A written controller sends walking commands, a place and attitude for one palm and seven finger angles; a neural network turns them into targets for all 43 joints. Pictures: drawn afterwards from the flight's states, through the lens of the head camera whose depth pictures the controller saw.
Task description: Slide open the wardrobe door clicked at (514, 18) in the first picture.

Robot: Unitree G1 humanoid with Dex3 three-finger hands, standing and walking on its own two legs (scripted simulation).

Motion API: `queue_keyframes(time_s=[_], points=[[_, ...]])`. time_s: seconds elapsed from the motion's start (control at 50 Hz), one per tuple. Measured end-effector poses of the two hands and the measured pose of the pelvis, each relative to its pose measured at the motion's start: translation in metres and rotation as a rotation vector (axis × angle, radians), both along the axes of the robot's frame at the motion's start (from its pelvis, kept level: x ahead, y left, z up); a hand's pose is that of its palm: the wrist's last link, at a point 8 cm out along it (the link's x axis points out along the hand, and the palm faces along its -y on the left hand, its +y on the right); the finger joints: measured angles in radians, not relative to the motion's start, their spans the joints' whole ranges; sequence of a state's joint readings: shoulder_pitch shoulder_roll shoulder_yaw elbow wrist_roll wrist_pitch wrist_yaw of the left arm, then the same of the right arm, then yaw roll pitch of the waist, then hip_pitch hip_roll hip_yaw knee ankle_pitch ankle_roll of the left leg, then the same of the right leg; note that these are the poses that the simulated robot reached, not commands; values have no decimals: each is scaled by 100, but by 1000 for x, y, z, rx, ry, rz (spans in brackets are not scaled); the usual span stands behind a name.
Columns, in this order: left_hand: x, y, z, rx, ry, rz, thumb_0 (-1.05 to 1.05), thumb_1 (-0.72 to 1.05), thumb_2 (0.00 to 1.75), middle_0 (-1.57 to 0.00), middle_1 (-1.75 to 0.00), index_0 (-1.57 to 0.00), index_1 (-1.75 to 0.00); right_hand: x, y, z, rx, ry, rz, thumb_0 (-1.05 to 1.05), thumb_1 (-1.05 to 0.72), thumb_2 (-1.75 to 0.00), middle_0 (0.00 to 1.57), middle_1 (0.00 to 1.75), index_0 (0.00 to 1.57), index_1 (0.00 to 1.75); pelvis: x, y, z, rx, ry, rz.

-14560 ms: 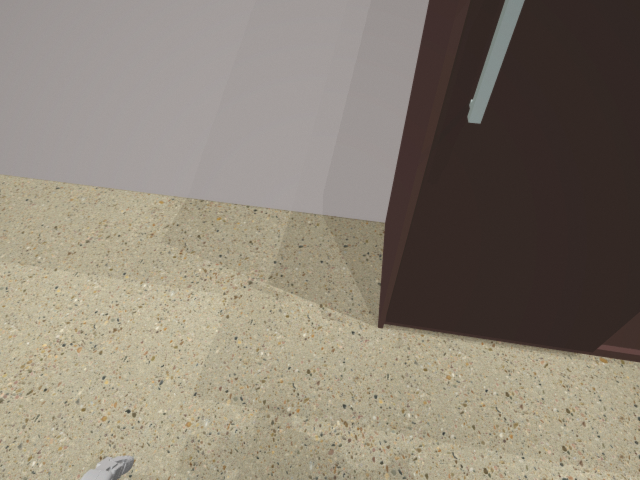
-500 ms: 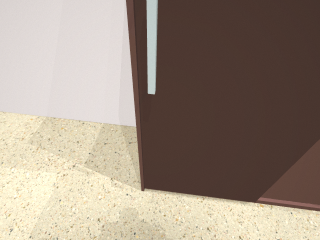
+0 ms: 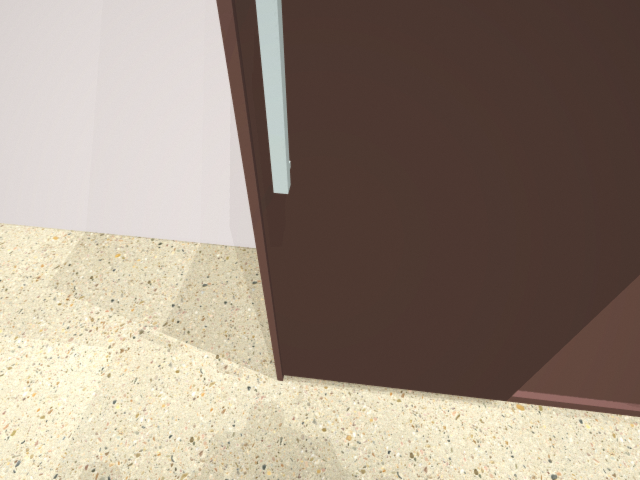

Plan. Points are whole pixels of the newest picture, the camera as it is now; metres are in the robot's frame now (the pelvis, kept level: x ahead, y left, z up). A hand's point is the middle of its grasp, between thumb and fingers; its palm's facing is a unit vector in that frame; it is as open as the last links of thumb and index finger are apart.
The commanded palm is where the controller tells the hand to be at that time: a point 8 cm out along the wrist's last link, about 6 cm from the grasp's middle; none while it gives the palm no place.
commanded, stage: look again from close up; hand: left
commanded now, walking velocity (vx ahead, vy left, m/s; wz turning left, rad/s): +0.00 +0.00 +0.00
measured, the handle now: (277, 76) +0.51 +0.09 +0.26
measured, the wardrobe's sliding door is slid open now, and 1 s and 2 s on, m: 0.00 0.00 0.00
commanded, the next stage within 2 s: raise the hand with hooked fingers in 0.36 s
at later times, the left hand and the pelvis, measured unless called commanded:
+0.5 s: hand out of the picture +0.07 +0.22 -0.16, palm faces +0.05 -0.96 -0.27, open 7.3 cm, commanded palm +0.11 +0.26 -0.07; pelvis +0.01 +0.00 +0.00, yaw +0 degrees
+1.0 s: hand (123, 429) +0.17 +0.23 +0.03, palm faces +0.11 -0.99 -0.07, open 9.3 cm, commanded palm +0.15 +0.28 +0.04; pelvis +0.01 -0.02 -0.05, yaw +3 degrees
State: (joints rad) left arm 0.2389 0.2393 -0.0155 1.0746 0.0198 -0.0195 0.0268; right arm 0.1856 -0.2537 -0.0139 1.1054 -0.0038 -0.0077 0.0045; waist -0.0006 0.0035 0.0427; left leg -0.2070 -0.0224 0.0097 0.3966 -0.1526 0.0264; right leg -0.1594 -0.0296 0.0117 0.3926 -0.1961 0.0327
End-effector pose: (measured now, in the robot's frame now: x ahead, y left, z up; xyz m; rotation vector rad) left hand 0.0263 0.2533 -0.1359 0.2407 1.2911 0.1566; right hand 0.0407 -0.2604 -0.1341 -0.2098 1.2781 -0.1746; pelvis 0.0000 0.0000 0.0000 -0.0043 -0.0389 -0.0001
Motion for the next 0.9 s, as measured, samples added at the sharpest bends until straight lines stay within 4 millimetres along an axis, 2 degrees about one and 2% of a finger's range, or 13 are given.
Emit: queue_keyframes(time_s=[0.2, 0.48, 0.5, 0.58, 0.64, 0.7, 0.74, 0.8, 0.86, 0.9], points=[[24, -1, 3, 2, -39, -20, 0, 91, 90, -20, -30, -21, -30, 7, -6, 3, -7, -5, 2, 1, -91, -90, 20, 29, 20, 30, 5, -4, 1, -1, 1, -3], [24, 8, 3, 23, -16, -20, 0, 91, 90, -20, -30, -20, -30, 8, -6, 3, -14, 9, -1, 1, -91, -90, 20, 29, 20, 30, 10, -1, 1, -3, 6, -10], [32, 10, 9, 9, -77, 50, 0, 91, 90, -20, -30, -21, -30, 11, -5, 5, -19, -23, -5, 1, -91, -90, 20, 29, 20, 30, 10, -1, 0, -3, 5, -5], [96, 15, 75, 25, -620, 123, 1, 89, 89, -21, -32, -21, -31, 40, 2, 18, -47, -279, 23, 1, -91, -90, 20, 29, 20, 30, 11, -1, -5, 8, -2, 17], [138, 10, 130, 3, -965, 81, 1, 85, 88, -21, -34, -21, -34, 72, 10, 26, -28, -463, 43, 2, -91, -90, 20, 29, 20, 30, 9, -1, -10, 6, 13, 29], [162, 6, 159, -45, -1201, -27, 1, 80, 85, -21, -37, -21, -37, 104, 16, 34, 2, -609, 62, 2, -90, -90, 20, 29, 20, 30, 6, -5, -20, 8, 60, 18], [163, 2, 159, -92, -1272, -116, 0, 77, 84, -21, -39, -21, -39, 123, 17, 39, 15, -682, 85, 2, -90, -90, 20, 29, 20, 30, 4, -9, -28, 9, 96, 8], [150, 0, 140, -173, -1238, -227, 0, 70, 81, -21, -43, -22, -43, 146, 16, 46, 15, -759, 136, 2, -90, -90, 20, 29, 20, 30, 3, -15, -40, 6, 127, 3], [127, 6, 123, -228, -1156, -213, 0, 63, 78, -22, -48, -23, -48, 164, 11, 53, -11, -803, 184, 2, -90, -90, 20, 30, 20, 30, 6, -19, -48, -5, 141, 8], [115, 13, 125, -217, -1158, -158, 1, 59, 76, -23, -51, -23, -51, 173, 9, 55, -31, -815, 212, 2, -90, -90, 20, 30, 20, 30, 9, -21, -50, -17, 138, 19]])
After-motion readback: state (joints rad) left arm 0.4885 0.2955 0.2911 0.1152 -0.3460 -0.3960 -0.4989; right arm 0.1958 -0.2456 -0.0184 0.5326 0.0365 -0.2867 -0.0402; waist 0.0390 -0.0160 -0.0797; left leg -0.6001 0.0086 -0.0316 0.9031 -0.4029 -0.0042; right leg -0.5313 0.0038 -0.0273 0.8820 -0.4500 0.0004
